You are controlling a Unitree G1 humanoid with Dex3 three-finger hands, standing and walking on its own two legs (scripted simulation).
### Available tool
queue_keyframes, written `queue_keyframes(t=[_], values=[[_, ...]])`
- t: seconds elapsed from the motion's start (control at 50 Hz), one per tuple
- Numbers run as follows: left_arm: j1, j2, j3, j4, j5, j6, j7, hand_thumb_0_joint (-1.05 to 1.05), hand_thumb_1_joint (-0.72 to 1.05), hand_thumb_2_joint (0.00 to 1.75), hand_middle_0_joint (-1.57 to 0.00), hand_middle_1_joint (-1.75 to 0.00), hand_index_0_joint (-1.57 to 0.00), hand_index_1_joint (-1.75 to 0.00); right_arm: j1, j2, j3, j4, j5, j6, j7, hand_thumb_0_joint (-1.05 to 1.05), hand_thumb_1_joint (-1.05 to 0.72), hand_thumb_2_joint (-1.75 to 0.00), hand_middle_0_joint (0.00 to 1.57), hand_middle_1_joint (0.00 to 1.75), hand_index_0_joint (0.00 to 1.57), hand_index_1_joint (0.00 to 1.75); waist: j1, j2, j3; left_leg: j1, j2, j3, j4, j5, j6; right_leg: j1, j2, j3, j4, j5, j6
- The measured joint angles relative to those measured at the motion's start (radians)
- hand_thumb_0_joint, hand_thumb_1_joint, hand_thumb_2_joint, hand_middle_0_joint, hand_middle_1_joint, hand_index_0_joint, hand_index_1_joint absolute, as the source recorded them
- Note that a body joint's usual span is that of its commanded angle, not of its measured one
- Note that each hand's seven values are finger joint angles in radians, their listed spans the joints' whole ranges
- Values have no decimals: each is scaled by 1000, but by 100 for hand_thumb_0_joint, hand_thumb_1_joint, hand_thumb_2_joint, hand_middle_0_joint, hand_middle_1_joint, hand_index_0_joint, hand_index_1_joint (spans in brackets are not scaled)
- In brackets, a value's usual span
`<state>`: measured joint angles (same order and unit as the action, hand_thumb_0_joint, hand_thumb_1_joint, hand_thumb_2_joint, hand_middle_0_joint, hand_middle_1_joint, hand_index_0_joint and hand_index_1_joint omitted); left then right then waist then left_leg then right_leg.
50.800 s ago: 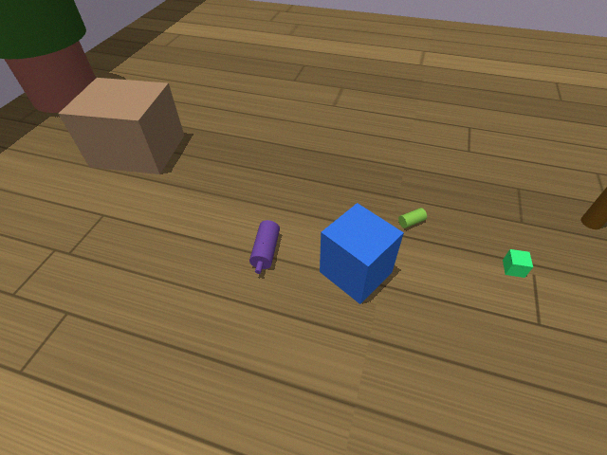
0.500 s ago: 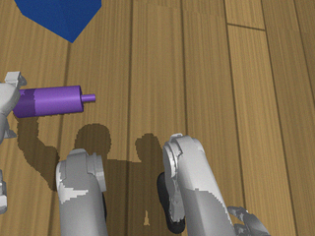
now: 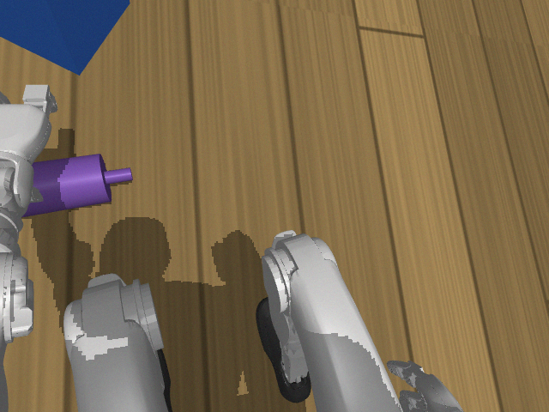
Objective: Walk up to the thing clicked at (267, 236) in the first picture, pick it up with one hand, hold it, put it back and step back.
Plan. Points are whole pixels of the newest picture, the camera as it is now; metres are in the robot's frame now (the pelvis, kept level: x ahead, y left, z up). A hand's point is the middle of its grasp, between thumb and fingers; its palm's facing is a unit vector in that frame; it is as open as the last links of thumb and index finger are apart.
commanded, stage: approach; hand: left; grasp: from above
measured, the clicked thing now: (61, 184) +0.50 +0.24 -0.29
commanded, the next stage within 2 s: rest palm in 1.02 s
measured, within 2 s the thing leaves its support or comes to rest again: neither
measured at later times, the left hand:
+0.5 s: hand (2, 203) +0.45 +0.29 -0.19, palm faces -0.48 -0.03 -0.88, open 13.6 cm
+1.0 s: hand (2, 191) +0.46 +0.29 -0.18, palm faces -0.55 -0.04 -0.84, open 13.5 cm
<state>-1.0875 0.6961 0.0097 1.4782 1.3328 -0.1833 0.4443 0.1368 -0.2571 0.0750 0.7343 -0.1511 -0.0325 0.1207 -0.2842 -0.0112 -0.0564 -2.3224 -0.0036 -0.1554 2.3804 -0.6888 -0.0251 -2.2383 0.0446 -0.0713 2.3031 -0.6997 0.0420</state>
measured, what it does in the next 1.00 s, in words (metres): stands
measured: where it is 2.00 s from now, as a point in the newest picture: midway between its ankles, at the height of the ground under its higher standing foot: (225, 389)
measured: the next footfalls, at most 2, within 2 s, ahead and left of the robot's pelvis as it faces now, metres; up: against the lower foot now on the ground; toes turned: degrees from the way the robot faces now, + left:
none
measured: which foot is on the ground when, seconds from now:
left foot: down 0.00-1.00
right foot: down 0.00-1.00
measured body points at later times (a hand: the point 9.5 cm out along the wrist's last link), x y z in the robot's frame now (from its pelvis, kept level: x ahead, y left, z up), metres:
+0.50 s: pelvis -0.01 +0.00 -0.01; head +0.25 +0.08 +0.35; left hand +0.47 +0.29 -0.14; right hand +0.04 -0.27 -0.11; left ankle +0.07 +0.13 -0.30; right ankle +0.09 -0.12 -0.30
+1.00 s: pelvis +0.00 +0.00 +0.00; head +0.25 +0.07 +0.37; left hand +0.49 +0.29 -0.13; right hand +0.03 -0.26 -0.10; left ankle +0.07 +0.13 -0.30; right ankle +0.09 -0.12 -0.30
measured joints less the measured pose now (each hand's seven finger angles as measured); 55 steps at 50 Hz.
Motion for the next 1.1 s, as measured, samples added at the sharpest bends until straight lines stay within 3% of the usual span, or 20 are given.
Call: queue_keyframes(t=[0.08, 0.18, 0.32, 0.42, 0.5, 0.6, 0.68, 0.74, 0.8, 0.94, 1.02, 1.1], values=[[-33, 2, 8, 30, -22, 59, -18, 0, -49, 96, -8, -107, -10, -104, 13, -7, 17, -18, 11, 9, 0, 0, -92, -90, 20, 30, 21, 30, -27, 18, 3, 3, 7, 1, -8, 0, 3, -2, 5, 1, -10, 5, 3], [-18, 17, 20, 30, -72, 91, -74, 0, -49, 96, -8, -106, -10, -104, 33, -13, 34, -35, 32, 28, -2, 0, -92, -90, 20, 30, 21, 30, -35, 34, 20, 17, 13, 4, -17, 0, 6, 7, 10, 4, -18, 11, 5], [78, 61, 33, -2, -122, 16, -149, 0, -48, 95, -8, -107, -11, -103, 48, -18, 49, -42, 37, 42, -1, 0, -91, -90, 20, 30, 21, 30, -8, 24, 52, 25, 7, -1, -10, 8, 2, 15, 6, -1, -8, 16, 1], [124, 81, 19, -47, -100, -79, -132, 0, -47, 95, -8, -108, -12, -104, 42, -20, 40, -26, 16, 30, 4, 0, -91, -90, 20, 30, 21, 30, 32, -5, 69, 12, -4, -10, 15, 15, -7, 10, 0, -7, 15, 15, 0], [128, 77, 6, -84, -58, -121, -76, 0, -46, 97, -9, -110, -12, -106, 23, -21, 23, -11, -1, 18, 4, 0, -91, -90, 20, 30, 21, 30, 49, -22, 66, -5, -12, -13, 35, 18, -8, 3, -4, -10, 32, 12, 0], [70, 55, -6, -54, -16, -85, -7, 0, -45, 100, -10, -111, -12, -107, -10, -17, 9, -3, -8, 8, -1, 0, -91, -90, 20, 30, 21, 30, 36, -28, 30, -23, -17, -8, 40, 19, -2, -9, -9, -6, 38, 6, -1], [-5, 59, 3, 25, 2, -21, 8, 0, -46, 99, -9, -110, -12, -106, -30, -14, 21, -17, -8, 0, -3, 0, -91, -90, 20, 30, 21, 30, 6, -15, 10, -30, -15, -7, 33, 17, 3, -14, -8, -7, 27, 6, -2], [-33, 64, 10, 47, -12, 31, -4, 0, -46, 98, -8, -110, -12, -106, -28, -12, 30, -33, 0, 1, -1, 0, -91, -90, 20, 30, 20, 30, -9, -3, 5, -23, -9, -4, 21, 12, 7, -10, -4, -4, 14, 5, 3], [-41, 74, 7, 56, -45, 62, -49, 0, -46, 97, -8, -110, -11, -107, -19, -11, 41, -45, 14, 9, 0, 0, -91, -90, 20, 30, 20, 30, -17, 8, 7, -11, -2, -3, 11, 6, 11, -2, 0, -3, 1, 5, 10], [44, 91, 9, -13, -100, 15, -174, 0, -45, 97, -8, -112, -11, -108, 24, -12, 53, -60, 27, 37, 5, 0, -91, -90, 20, 30, 21, 30, -6, 14, 43, 17, 0, -4, -5, 2, 10, 25, 0, -4, -15, 3, 11], [103, 77, 0, -68, -100, -49, -167, 0, -45, 97, -8, -114, -12, -109, 49, -14, 51, -52, 22, 42, 11, 0, -91, -90, 20, 30, 21, 30, 18, 3, 54, 16, -5, -10, 0, 5, 4, 27, -3, -10, -10, 4, 6], [156, 53, 12, -143, -64, -99, -109, 0, -44, 98, -9, -114, -13, -110, 57, -15, 32, -37, 15, 39, 12, 0, -91, -89, 20, 30, 21, 30, 34, -5, 52, 6, -12, -15, 12, 10, -1, 21, -7, -14, 2, 5, 3]])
